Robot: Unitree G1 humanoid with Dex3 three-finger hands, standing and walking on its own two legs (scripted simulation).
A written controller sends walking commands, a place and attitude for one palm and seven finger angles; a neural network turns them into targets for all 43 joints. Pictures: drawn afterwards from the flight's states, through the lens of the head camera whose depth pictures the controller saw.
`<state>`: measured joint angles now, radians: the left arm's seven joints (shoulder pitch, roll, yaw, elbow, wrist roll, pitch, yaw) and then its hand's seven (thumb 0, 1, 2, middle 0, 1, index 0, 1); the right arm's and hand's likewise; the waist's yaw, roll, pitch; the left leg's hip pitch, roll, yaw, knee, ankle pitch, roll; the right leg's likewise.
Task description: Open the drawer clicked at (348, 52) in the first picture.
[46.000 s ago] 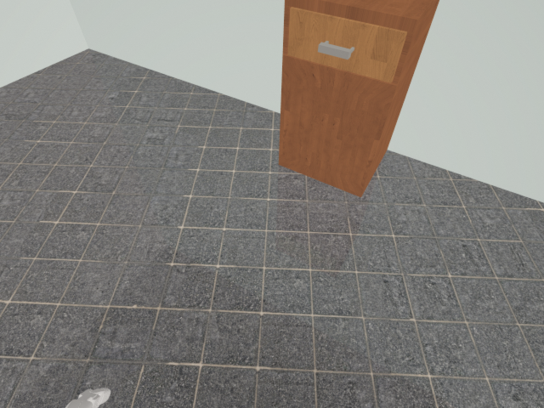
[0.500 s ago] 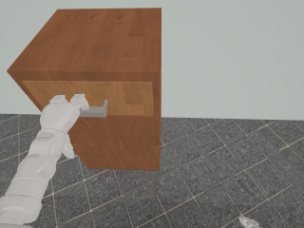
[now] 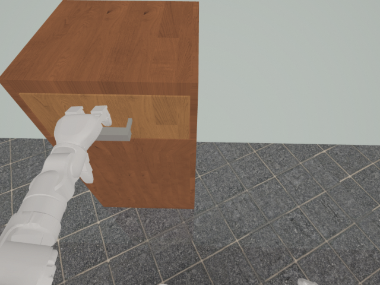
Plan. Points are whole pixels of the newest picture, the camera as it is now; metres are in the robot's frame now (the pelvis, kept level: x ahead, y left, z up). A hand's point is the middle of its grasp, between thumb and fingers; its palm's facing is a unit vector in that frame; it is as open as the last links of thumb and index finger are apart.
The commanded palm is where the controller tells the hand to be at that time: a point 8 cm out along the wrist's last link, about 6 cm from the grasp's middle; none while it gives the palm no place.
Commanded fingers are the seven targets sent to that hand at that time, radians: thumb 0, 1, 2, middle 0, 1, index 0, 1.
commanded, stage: move the hooked fingers above the handle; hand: left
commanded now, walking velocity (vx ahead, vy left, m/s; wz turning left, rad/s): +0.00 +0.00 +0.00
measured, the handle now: (109, 127) +0.52 +0.25 -0.03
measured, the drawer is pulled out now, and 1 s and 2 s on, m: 0.00 0.00 0.00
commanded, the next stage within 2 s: lower the fingers behind the handle in 1.22 s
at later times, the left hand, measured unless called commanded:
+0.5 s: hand (99, 129) +0.46 +0.25 +0.03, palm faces -0.04 -0.02 -1.00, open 13.8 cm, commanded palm +0.44 +0.25 +0.09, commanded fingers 0.00 -0.50 0.30 -0.30 -1.20 -0.30 -1.20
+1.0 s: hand (100, 130) +0.46 +0.24 +0.03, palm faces -0.06 -0.02 -1.00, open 13.8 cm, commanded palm +0.44 +0.24 +0.09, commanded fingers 0.00 -0.50 0.30 -0.30 -1.20 -0.30 -1.20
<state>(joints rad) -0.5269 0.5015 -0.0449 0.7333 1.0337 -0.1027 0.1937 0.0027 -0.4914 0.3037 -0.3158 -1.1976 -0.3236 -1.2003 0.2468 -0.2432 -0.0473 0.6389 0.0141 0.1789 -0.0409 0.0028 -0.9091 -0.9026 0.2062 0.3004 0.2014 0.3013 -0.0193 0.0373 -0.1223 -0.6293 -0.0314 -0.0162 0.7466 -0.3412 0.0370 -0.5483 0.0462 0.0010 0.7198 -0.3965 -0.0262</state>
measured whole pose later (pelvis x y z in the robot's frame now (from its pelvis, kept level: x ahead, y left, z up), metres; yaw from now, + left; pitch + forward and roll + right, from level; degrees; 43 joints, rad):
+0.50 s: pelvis -0.01 +0.01 -0.01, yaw -2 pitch +18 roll -2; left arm -0.74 0.56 0.02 0.99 1.09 -0.12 0.28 0.00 -0.49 0.30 -0.32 -1.20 -0.32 -1.20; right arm 0.38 -0.26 -0.06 0.68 -0.01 0.19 -0.03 0.00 -0.91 -0.90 0.21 0.30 0.20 0.30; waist -0.10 0.05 -0.15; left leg -0.79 -0.01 0.00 0.83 -0.36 0.04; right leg -0.71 0.07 0.02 0.78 -0.39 -0.02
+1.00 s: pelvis +0.00 +0.00 -0.01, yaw +0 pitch +17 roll -2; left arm -0.75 0.52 -0.05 0.99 1.07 -0.10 0.26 0.00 -0.49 0.30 -0.32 -1.20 -0.32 -1.20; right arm 0.31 -0.25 -0.05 0.66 0.00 0.17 -0.03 0.00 -0.91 -0.90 0.21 0.30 0.20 0.30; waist -0.08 0.04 -0.15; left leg -0.76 -0.02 -0.02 0.81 -0.35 0.04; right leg -0.67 0.06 -0.01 0.76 -0.40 -0.02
